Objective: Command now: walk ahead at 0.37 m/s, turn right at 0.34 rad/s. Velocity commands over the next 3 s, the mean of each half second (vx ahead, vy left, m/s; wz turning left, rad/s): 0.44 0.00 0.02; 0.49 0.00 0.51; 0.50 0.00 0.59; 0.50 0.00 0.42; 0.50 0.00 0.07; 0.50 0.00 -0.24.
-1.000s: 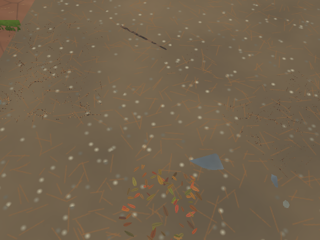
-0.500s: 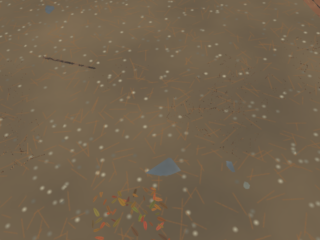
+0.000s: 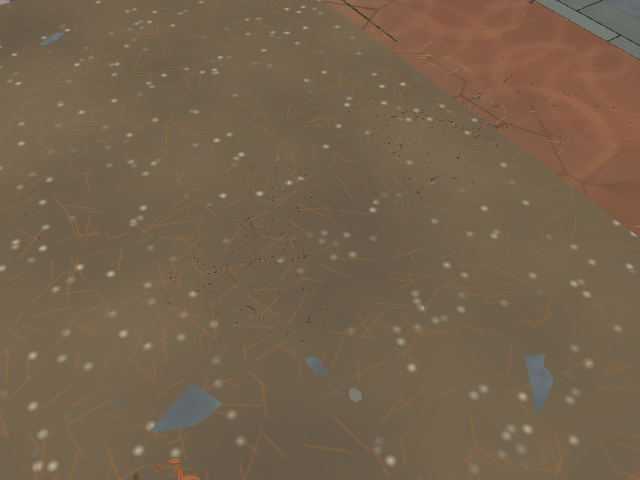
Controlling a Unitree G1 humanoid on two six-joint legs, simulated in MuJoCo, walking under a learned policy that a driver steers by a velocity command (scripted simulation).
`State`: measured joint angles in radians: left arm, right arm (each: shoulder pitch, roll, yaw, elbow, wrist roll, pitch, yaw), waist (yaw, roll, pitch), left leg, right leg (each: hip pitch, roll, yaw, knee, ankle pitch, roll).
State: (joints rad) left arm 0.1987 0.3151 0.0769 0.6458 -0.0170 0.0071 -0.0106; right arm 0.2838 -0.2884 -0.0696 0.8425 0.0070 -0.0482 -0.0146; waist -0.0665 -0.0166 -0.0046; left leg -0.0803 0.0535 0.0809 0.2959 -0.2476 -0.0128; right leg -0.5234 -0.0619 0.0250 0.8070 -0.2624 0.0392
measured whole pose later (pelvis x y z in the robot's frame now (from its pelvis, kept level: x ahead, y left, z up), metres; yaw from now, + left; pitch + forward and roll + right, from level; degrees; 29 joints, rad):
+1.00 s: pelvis +0.52 -0.02 -0.01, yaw +21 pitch +2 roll +1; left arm 0.08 0.29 0.03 0.64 0.00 -0.10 0.00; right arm 0.31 -0.30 -0.07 0.73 0.03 -0.04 0.00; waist -0.08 -0.03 0.03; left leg -0.14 -0.12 -0.17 0.41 -0.30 0.07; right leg -0.61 -0.06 0.11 0.58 0.02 0.08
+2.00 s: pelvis +0.96 +0.29 -0.01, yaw +51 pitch +1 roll +1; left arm 0.07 0.28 0.03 0.71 0.00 -0.09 -0.03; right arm 0.34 -0.28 -0.05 0.74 0.01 -0.06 0.00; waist -0.08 -0.05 0.03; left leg -0.03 -0.10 -0.08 0.30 -0.29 0.08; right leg -0.63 -0.08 0.04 0.57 0.10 0.03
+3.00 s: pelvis +1.29 +0.74 +0.00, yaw +43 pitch +1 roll +2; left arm 0.17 0.29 0.06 0.77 -0.02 -0.03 -0.02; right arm 0.32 -0.26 -0.06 0.85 -0.01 -0.09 0.00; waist -0.06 -0.05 0.02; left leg 0.02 -0.05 0.19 0.21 -0.24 0.05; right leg -0.69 -0.11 0.06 0.78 0.03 0.01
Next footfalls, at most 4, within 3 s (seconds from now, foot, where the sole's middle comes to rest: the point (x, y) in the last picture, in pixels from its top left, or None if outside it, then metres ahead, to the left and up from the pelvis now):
0.12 right None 0.12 -0.16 -0.78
0.62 left None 0.47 0.06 -0.78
1.08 right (337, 357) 0.78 -0.07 -0.78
1.60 left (178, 334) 0.87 0.30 -0.78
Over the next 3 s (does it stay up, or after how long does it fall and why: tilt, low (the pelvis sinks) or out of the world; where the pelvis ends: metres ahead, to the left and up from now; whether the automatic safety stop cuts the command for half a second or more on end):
stays up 1.29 0.74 0.00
